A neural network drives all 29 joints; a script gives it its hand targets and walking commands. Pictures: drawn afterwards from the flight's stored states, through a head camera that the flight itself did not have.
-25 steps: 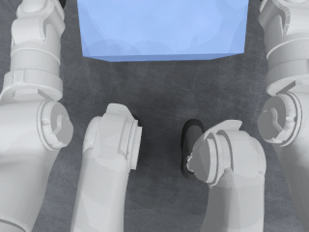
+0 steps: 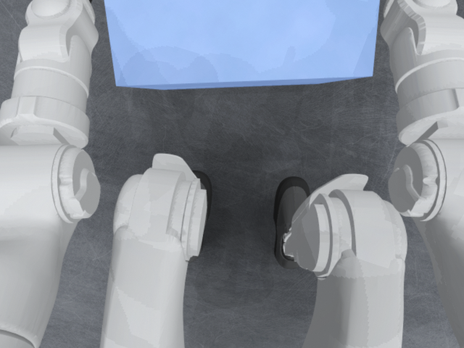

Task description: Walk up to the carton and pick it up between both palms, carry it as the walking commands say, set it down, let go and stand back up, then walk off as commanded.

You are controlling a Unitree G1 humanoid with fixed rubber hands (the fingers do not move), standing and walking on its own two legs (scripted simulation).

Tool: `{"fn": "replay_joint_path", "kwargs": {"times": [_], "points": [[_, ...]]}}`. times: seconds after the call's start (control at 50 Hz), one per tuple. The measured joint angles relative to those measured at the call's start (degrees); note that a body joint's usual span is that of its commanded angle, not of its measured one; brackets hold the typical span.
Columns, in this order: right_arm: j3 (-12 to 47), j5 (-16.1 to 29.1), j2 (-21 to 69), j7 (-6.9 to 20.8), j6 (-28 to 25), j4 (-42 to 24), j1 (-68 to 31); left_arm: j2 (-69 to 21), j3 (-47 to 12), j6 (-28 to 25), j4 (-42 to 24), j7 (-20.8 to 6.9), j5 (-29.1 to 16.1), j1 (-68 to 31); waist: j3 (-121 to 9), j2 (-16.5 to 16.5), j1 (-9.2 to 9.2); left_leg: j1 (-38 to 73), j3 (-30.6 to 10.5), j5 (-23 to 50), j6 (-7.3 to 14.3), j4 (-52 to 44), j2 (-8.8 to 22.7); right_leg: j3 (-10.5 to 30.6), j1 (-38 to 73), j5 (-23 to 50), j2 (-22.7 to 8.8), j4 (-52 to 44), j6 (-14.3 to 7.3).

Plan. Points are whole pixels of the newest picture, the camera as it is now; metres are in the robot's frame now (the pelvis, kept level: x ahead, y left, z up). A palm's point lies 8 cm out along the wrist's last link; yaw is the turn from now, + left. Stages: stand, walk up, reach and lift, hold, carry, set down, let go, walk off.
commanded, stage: set down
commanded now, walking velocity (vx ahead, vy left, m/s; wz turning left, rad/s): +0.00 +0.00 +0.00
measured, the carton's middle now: out of the picture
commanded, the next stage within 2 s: let go in 1.88 s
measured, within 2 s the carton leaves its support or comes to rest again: neither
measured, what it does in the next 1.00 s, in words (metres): rises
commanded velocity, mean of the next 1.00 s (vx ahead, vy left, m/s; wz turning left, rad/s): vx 0.00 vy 0.00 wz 0.00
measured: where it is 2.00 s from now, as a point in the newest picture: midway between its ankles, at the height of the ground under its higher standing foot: (240, 234)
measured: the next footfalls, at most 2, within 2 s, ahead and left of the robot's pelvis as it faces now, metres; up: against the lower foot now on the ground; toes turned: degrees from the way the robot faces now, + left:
none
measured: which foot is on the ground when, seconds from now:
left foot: down 0.00-1.00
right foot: down 0.00-1.00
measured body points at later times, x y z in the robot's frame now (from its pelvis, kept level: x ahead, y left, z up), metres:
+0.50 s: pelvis -0.01 +0.00 +0.00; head +0.36 +0.03 +0.24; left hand +0.53 +0.29 -0.16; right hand +0.57 -0.16 -0.18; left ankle +0.11 +0.11 -0.32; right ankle +0.12 -0.11 -0.32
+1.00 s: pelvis -0.02 +0.00 +0.07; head +0.34 +0.04 +0.33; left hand +0.52 +0.30 -0.04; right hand +0.58 -0.17 -0.05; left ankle +0.11 +0.11 -0.32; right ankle +0.12 -0.11 -0.32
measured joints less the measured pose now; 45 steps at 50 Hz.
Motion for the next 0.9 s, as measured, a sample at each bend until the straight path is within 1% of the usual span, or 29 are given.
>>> {"fn": "replay_joint_path", "kwargs": {"times": [0.1,0.14,0.2,0.3,0.38,0.46,0.5,0.54,0.62,0.68,0.76,0.8,0.84,0.9], "points": [[4.24,3.94,-0.99,-1.53,-0.26,-1.09,1.33,0.61,-3.47,-0.96,2.11,2.24,-3.56,-0.6,2.34,0.66,-0.17,0.79,0.09,0.28,0.21,0.63,0.01,-0.06,0.97,0.07,-0.25,0.65,0.03],[5.05,4.9,-1.2,-1.87,-0.06,-1.09,1.69,0.79,-4.27,-0.88,2.93,2.74,-4.66,-0.63,2.87,0.5,-0.16,0.91,0.16,0.45,0.25,0.81,0.18,-0.09,1.05,0.26,-0.3,0.84,-0.02],[5.73,5.89,-1.71,-2.34,0.43,-2.14,2.17,1.12,-4.45,-0.83,2.49,3.23,-5.36,0.01,2.76,0.2,0.08,0.78,0.23,0.6,0.37,0.93,0.46,-0.13,0.85,0.5,-0.27,0.96,-0.08],[5.3,5.77,-2.55,-1.89,0.57,0.4,0.4,3.31,-4.54,-0.46,3.1,3.13,-5.61,-0.21,2.5,0.24,0.51,0.47,0.57,1.04,0.66,0.81,0.75,0.02,0.59,0.77,-0.47,0.97,-0.07],[4.56,5.07,-3.32,-1.44,0.2,1.09,0.27,4.78,-5.2,-0.21,3.3,2.35,-6.74,-0.69,2.37,0.93,0.62,0.17,0.87,1.39,1.13,0.64,0.74,0.1,0.74,0.5,-1.07,0.97,0.01],[3.6,4.35,-3.94,-0.93,0.23,-0.85,1.19,5.97,-6.1,0.19,2.25,1.79,-7.83,-1.11,2.59,1.04,0.18,0.07,1.11,1.53,1.61,0.53,0.8,0.15,1.01,0.16,-1.51,0.94,0.13],[3.36,4.19,-4.39,-0.51,0.39,-0.51,1.19,5.9,-6.28,0.57,2.27,1.72,-7.69,-1.4,2.67,1.1,0.09,-0.03,1.11,1.55,1.77,0.55,0.88,0.07,1.06,0.09,-1.62,0.9,0.19],[3.16,4.36,-4.78,-0.31,0.7,-1.78,1.83,5.48,-5.98,0.92,1.27,1.7,-7.61,-1.22,2.71,1.08,0.03,-0.08,1.09,1.52,1.92,0.57,0.96,-0.01,1.11,0.01,-1.69,0.86,0.22],[2.5,4.87,-5.18,-0.39,1.74,-6.63,4.11,4.43,-5.38,1.9,-4.09,2.29,-7.01,0.64,2.82,0.72,0.0,0.74,0.73,1.29,1.84,0.34,0.83,-0.38,2.14,-0.32,-1.86,0.52,0.06],[1.88,4.87,-5.44,-0.73,3.5,-10.44,5.51,4.44,-4.61,3.46,-8.03,2.7,-6.57,2.15,2.84,0.33,0.14,2.36,0.37,0.99,1.61,-0.47,0.74,-0.65,3.81,-0.58,-1.88,-0.37,-0.18],[0.79,4.72,-6.32,-0.68,5.59,-12.39,5.88,5.32,-4.3,5.91,-10.96,2.95,-6.05,3.59,2.79,0.14,0.49,5.58,-0.08,0.74,1.23,-2.6,0.47,-0.89,7.14,-0.93,-1.95,-2.5,-0.45],[0.42,4.49,-6.9,-0.4,6.43,-11.78,5.58,5.9,-4.42,6.94,-11.31,2.63,-6.29,3.93,2.67,0.08,0.7,7.32,-0.13,0.76,1.16,-4.03,0.38,-0.83,8.85,-0.96,-1.95,-3.86,-0.51],[0.17,4.4,-7.24,-0.07,7.32,-12.49,5.53,6.38,-4.45,7.9,-13.42,2.31,-6.55,4.49,2.71,0.15,0.78,8.93,-0.24,0.99,1.03,-5.65,0.23,-0.78,10.5,-0.82,-1.96,-5.42,-0.52],[-0.55,3.79,-7.35,0.65,8.25,-11.58,5.28,6.61,-4.82,9.07,-13.05,1.74,-6.57,4.22,1.17,0.25,1.02,10.0,-0.4,1.69,0.91,-8.14,0.13,-0.72,11.62,-0.17,-1.91,-7.9,-0.5]]}}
